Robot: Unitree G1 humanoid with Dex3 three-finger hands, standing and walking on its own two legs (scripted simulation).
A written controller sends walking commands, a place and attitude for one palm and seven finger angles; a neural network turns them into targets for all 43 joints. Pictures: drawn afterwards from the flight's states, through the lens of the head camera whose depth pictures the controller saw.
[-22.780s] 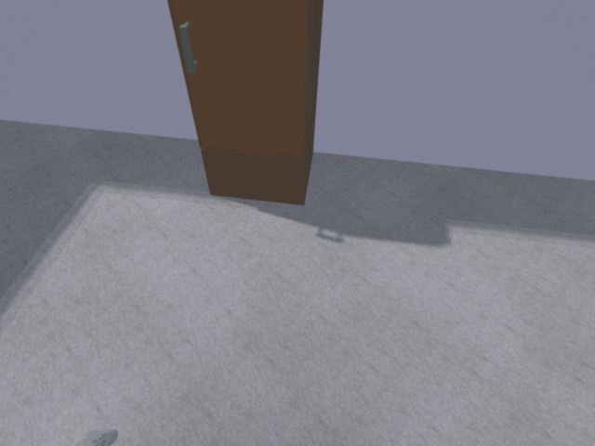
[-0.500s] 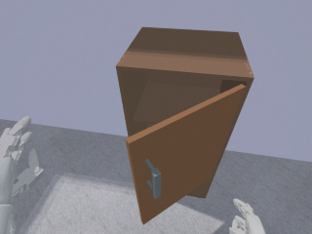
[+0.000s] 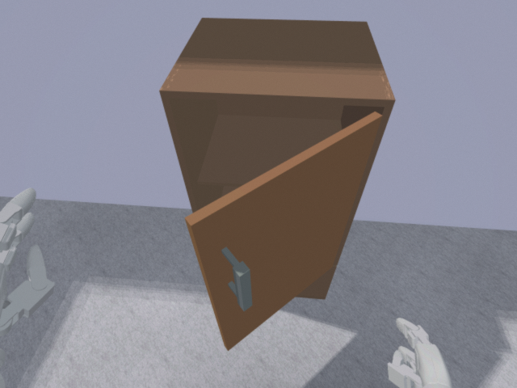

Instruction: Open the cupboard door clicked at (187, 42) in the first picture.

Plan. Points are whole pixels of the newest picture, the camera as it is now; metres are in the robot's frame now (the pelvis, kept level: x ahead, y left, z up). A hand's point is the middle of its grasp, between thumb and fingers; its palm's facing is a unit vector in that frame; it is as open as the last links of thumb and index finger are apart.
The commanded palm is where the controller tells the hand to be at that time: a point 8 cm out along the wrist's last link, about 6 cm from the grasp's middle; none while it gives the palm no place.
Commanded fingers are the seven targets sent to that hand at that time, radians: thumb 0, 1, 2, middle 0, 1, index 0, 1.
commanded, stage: step back with the hand held close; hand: left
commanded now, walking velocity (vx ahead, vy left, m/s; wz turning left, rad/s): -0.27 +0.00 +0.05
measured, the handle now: (236, 279) +0.31 +0.06 -0.04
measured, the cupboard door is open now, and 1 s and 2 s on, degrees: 43 43 43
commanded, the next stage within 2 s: stop stepping back and stand still in 1.04 s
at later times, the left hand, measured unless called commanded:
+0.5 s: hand out of the picture +0.12 +0.31 +0.15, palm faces +0.47 -0.73 -0.50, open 7.4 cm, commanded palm +0.05 +0.33 +0.17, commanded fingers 0.00 0.90 0.90 -0.20 -0.30 -0.20 -0.30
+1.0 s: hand out of the picture +0.05 +0.33 +0.17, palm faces +0.48 -0.79 -0.38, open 7.4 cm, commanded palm -0.01 +0.35 +0.17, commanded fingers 0.00 0.90 0.90 -0.20 -0.30 -0.20 -0.30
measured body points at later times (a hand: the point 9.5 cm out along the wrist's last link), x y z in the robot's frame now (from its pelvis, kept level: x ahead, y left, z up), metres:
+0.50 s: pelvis -0.07 +0.03 -0.02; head -0.05 +0.04 +0.43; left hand +0.09 +0.34 +0.18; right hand +0.11 -0.20 -0.10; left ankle +0.02 +0.09 -0.74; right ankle -0.03 -0.09 -0.74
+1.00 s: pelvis -0.14 +0.04 -0.01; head -0.13 +0.10 +0.44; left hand +0.02 +0.37 +0.19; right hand +0.04 -0.17 -0.07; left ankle +0.02 +0.09 -0.74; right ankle -0.30 -0.10 -0.67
